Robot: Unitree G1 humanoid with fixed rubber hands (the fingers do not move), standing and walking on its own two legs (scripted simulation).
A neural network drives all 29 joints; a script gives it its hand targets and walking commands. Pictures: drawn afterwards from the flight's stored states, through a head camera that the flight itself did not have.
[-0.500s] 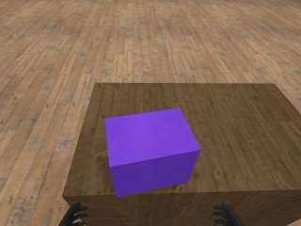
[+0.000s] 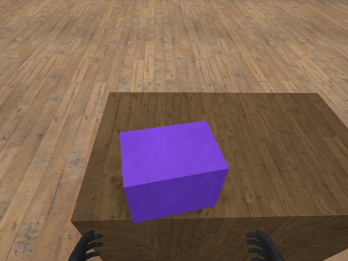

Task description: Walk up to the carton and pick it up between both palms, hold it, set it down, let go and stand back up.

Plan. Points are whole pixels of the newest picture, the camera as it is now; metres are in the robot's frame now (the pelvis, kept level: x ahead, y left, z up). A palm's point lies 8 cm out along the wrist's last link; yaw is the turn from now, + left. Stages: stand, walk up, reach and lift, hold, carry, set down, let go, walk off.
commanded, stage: set down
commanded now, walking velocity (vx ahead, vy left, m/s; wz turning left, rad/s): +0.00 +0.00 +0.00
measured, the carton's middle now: (170, 171) +0.40 +0.02 -0.07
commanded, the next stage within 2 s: let go in 0.20 s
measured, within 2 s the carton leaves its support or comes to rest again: neither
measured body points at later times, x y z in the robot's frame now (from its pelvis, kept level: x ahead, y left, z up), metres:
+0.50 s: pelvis +0.00 +0.00 +0.00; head +0.00 +0.01 +0.45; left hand +0.16 +0.23 -0.09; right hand +0.16 -0.22 -0.09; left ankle +0.00 +0.12 -0.74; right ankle +0.00 -0.10 -0.74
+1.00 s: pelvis +0.00 +0.01 +0.00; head -0.02 +0.02 +0.45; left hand +0.10 +0.26 -0.12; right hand +0.10 -0.25 -0.12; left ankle +0.00 +0.12 -0.74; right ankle +0.00 -0.10 -0.74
